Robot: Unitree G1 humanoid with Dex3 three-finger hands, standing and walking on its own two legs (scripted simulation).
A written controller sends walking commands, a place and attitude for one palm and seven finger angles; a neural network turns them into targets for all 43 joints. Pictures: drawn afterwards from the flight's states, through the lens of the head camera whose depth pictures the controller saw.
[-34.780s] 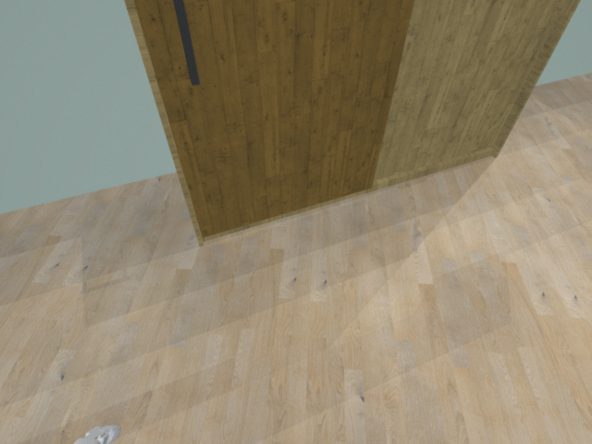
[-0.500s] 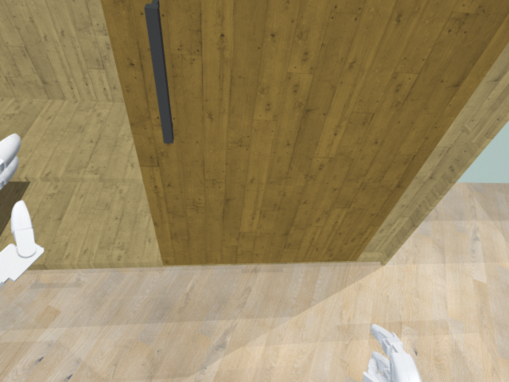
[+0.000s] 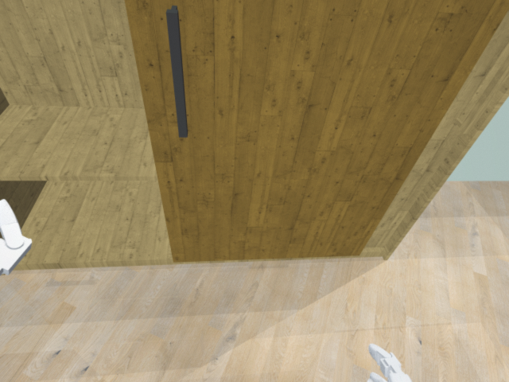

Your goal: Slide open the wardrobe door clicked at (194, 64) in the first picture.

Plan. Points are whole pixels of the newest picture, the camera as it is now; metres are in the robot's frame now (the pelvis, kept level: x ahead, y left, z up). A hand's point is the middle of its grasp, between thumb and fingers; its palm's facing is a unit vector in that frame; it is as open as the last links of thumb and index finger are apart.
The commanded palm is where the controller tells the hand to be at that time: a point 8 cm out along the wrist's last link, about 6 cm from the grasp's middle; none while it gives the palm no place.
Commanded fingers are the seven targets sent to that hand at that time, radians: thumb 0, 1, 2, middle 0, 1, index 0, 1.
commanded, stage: stop stepping back and stand still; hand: left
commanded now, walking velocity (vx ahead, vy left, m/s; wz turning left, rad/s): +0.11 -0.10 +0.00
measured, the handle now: (179, 78) +0.71 +0.21 +0.14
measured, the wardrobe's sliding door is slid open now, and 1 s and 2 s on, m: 0.68 0.68 0.68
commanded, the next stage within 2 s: let the arm hang, fingers relaxed in 0.14 s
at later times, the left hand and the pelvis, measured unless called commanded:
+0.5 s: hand out of the picture +0.12 +0.19 -0.15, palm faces +0.02 -0.98 -0.22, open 7.4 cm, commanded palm none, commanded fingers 0.00 0.90 0.90 -0.20 -0.30 -0.20 -0.30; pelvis +0.01 +0.01 -0.01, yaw +3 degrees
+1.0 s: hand out of the picture +0.05 +0.24 -0.15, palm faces +0.08 -0.96 -0.27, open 7.3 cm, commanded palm none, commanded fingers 0.00 0.90 0.90 -0.20 -0.30 -0.20 -0.30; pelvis +0.00 +0.02 +0.02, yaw +5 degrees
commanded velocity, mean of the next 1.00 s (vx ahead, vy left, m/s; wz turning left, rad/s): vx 0.01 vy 0.00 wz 0.00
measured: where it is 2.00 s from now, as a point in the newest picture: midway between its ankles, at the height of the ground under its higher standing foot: outside the picture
